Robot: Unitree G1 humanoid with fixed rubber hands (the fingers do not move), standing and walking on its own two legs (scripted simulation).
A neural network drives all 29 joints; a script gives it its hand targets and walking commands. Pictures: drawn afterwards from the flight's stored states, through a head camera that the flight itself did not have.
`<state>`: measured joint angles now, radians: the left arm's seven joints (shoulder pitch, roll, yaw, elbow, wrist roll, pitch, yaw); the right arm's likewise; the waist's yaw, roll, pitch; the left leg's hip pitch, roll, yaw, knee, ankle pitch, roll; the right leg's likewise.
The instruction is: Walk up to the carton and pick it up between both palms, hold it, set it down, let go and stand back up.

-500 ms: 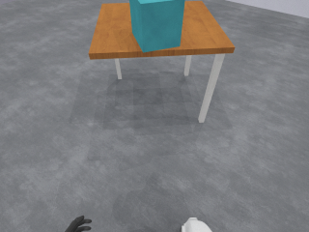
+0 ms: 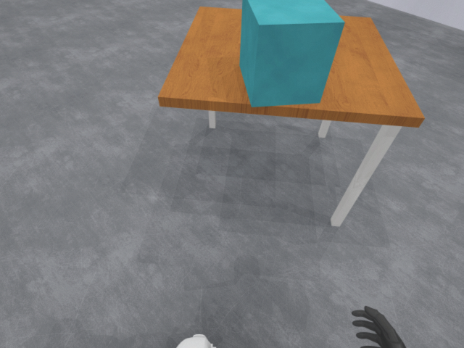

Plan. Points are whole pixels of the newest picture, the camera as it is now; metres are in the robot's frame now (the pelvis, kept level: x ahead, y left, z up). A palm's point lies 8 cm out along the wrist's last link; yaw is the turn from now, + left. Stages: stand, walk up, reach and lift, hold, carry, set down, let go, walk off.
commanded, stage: walk up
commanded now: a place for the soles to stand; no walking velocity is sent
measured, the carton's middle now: (282, 47) +0.93 -0.06 +0.07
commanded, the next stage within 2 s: none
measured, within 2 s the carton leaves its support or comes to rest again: neither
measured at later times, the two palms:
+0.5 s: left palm (171, 258) +0.30 +0.17 -0.08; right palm (447, 339) +0.20 -0.36 -0.12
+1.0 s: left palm (180, 225) +0.40 +0.18 -0.12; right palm (410, 213) +0.45 -0.35 -0.07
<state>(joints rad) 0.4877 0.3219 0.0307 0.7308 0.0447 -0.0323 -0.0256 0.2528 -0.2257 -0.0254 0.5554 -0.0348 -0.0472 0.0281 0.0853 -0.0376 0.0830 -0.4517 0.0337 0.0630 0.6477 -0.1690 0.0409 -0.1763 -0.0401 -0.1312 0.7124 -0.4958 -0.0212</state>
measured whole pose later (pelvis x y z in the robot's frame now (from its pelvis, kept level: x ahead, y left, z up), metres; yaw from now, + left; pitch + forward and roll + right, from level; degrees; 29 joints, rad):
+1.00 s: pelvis +0.36 -0.09 +0.00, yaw -1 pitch -4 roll -1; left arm 0.42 0.32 0.02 0.69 0.06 0.03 -0.03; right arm 0.35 -0.23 -0.03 0.61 -0.03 -0.03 -0.02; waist 0.01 -0.07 0.07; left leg -0.34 0.04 0.07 0.71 -0.30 0.03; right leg -0.40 -0.04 -0.03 1.18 -0.48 0.01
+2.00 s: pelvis +0.41 -0.15 +0.01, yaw +2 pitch -2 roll +1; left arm 0.28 0.32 0.03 0.65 0.00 0.02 -0.03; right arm 0.29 -0.29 -0.01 0.61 0.00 0.02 0.02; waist 0.01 -0.01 0.06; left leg -0.29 0.03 -0.01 0.66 -0.34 -0.03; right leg -0.42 -0.07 -0.08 0.63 -0.19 -0.01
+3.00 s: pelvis +0.52 -0.03 +0.00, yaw +0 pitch -1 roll -1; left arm 0.24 0.24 0.03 0.57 0.03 -0.02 0.01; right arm 0.45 -0.28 0.01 0.72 -0.03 0.02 0.00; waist -0.08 0.04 0.09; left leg -0.18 0.02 0.16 0.71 -0.50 0.05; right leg -0.42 0.05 -0.03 0.65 -0.20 -0.04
